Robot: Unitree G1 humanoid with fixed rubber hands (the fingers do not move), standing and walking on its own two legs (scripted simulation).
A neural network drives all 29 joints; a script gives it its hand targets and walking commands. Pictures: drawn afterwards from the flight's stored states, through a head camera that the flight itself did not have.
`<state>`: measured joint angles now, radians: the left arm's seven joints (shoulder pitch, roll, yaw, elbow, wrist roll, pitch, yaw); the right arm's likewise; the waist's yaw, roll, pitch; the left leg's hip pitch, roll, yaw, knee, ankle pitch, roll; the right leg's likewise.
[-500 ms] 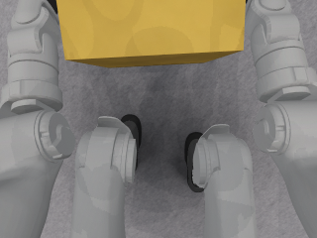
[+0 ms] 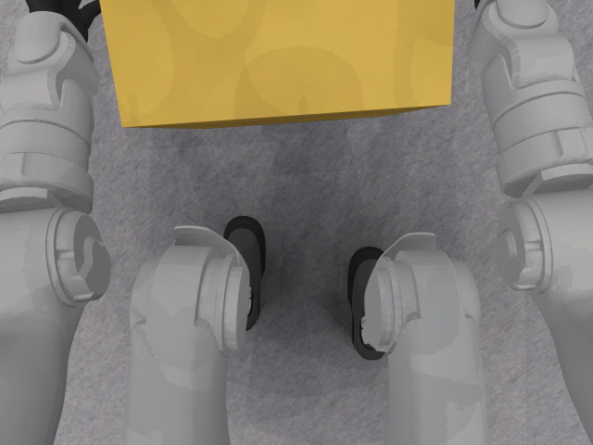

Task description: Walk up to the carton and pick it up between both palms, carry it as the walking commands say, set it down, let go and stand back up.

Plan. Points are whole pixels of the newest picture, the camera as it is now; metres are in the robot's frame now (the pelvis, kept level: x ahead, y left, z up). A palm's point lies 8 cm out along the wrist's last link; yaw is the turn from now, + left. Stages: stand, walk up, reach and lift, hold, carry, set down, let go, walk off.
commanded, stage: set down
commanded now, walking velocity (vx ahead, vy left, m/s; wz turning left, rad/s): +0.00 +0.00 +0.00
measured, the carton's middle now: (282, 25) +0.54 +0.06 -0.24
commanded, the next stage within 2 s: let go in 1.34 s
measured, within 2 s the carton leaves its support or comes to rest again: neither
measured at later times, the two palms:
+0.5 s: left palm out of the picture +0.52 +0.29 -0.04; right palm out of the picture +0.58 -0.15 -0.04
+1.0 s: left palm out of the picture +0.52 +0.30 +0.11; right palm out of the picture +0.58 -0.16 +0.11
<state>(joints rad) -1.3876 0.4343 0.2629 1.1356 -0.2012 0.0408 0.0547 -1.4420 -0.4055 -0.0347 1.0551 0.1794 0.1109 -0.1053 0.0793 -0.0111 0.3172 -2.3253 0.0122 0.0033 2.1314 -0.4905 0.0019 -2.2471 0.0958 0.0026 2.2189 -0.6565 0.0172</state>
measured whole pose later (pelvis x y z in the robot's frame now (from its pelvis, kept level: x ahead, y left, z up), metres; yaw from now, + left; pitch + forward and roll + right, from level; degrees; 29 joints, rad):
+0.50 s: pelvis +0.01 +0.00 +0.07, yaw +0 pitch +44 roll -1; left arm -1.25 0.42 0.31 0.90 -0.14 0.17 0.01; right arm -1.33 -0.41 -0.15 0.92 0.12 0.21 -0.05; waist 0.08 -0.03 0.11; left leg -2.20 0.00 -0.01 1.90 -0.48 0.01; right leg -2.11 0.07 -0.01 1.96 -0.63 0.01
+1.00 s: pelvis +0.02 +0.01 +0.20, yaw +0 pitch +47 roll -2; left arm -1.13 0.41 0.34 0.82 -0.10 0.23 -0.05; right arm -1.22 -0.38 -0.21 0.86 0.07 0.25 0.01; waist 0.07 -0.03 -0.03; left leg -1.87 -0.02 -0.02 1.42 -0.37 0.00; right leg -1.80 0.06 0.01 1.47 -0.49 0.01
